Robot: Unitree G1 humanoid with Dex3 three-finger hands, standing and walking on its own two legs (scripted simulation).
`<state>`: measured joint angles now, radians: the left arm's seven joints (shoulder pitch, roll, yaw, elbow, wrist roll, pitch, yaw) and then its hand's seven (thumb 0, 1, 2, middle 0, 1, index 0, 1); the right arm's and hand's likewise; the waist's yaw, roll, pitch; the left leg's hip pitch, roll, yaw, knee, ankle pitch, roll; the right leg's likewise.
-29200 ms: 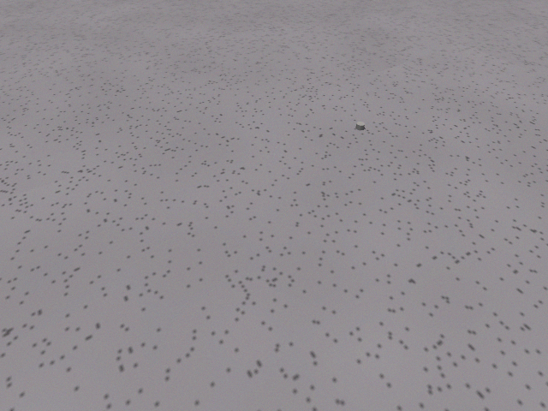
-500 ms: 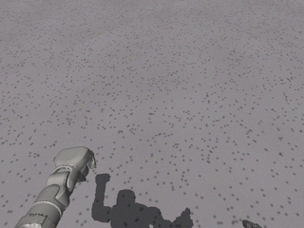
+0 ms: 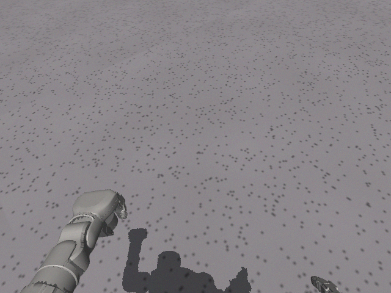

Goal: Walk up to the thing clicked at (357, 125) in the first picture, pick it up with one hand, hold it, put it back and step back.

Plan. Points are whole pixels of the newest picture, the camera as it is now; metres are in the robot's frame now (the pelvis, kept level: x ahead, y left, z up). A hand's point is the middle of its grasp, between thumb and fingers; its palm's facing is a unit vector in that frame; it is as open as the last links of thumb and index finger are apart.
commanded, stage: hold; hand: left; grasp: from above
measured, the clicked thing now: (105, 219) +0.33 +0.24 -0.08
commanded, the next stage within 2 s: crouch in 1.14 s
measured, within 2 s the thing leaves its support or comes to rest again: neither
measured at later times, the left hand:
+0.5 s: hand (103, 226) +0.29 +0.21 -0.03, palm faces -0.43 -0.07 -0.90, open 6.0 cm
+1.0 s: hand (102, 225) +0.29 +0.21 -0.02, palm faces -0.43 -0.07 -0.90, open 6.0 cm
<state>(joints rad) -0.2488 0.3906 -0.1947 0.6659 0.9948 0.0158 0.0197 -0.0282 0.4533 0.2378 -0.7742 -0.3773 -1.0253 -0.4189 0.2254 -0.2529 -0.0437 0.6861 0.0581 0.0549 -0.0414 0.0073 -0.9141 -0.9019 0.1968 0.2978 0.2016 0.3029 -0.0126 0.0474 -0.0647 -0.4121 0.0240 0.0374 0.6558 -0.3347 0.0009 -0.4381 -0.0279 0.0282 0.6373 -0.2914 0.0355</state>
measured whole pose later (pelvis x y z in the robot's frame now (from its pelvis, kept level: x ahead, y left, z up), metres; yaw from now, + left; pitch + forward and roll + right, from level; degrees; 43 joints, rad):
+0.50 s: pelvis +0.00 -0.01 +0.01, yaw +0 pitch +2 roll +0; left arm -0.21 0.39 -0.20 0.59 0.98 0.02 -0.03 -0.03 0.46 0.22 -0.76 -0.40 -1.02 -0.44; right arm 0.20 -0.25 -0.04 0.67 0.07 0.06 -0.05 0.01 -0.92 -0.90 0.20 0.30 0.20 0.30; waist 0.00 0.05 -0.04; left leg -0.32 0.02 0.04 0.57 -0.29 -0.01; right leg -0.36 -0.03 0.03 0.57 -0.26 0.03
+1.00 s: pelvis +0.00 -0.01 +0.01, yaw +0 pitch +1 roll +0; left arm -0.20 0.40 -0.19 0.57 0.99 0.01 -0.04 -0.03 0.46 0.23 -0.76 -0.41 -1.02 -0.45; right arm 0.19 -0.25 -0.03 0.67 0.07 0.07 -0.06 0.01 -0.92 -0.90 0.20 0.30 0.20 0.30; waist 0.01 0.05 -0.02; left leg -0.27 0.02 0.04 0.51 -0.26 -0.01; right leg -0.31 -0.03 0.03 0.52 -0.24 0.03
